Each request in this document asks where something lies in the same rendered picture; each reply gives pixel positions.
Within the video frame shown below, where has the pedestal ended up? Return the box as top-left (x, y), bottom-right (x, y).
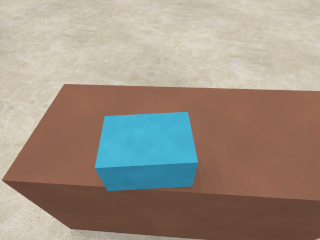
top-left (2, 84), bottom-right (320, 240)

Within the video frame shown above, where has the carton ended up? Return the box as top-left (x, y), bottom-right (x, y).
top-left (95, 112), bottom-right (198, 191)

